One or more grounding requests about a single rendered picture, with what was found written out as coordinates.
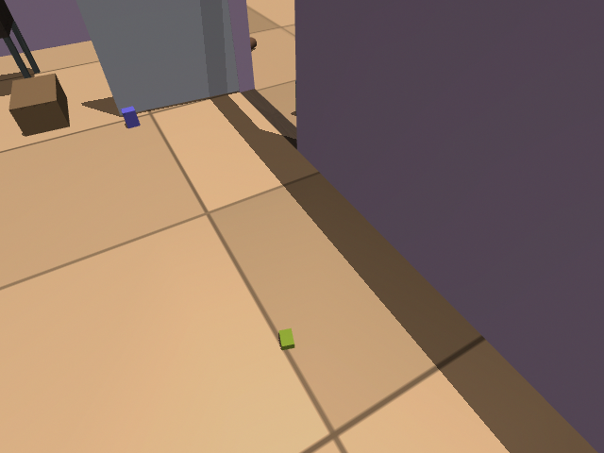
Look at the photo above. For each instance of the chair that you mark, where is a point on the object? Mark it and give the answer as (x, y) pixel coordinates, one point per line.
(6, 24)

